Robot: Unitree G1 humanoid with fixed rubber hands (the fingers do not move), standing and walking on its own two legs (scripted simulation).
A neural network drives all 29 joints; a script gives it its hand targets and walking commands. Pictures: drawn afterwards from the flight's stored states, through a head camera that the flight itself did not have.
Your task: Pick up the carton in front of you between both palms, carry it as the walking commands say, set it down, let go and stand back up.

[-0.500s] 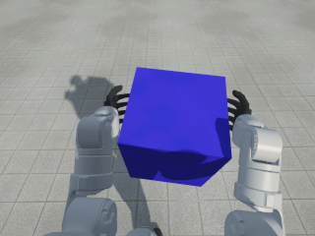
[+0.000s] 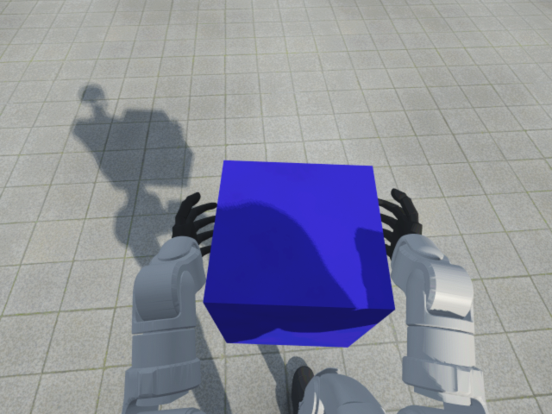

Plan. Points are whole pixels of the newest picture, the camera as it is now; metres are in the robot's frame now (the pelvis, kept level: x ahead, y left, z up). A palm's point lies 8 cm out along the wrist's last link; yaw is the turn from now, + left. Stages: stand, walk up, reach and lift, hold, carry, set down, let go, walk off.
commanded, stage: carry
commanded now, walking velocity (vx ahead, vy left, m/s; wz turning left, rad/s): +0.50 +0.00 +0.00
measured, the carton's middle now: (292, 263) +0.32 +0.00 -0.02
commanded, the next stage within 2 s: none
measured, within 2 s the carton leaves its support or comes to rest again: neither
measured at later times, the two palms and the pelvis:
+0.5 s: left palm (172, 80) +0.62 +0.21 +0.10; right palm (341, 80) +0.62 -0.09 +0.11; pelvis +0.36 +0.07 +0.00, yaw -1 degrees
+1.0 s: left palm out of the picture +0.93 +0.18 +0.10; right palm (339, 3) +0.94 -0.12 +0.09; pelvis +0.68 +0.03 +0.00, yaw +1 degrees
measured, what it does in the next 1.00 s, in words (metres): walks ahead: right foot, then left foot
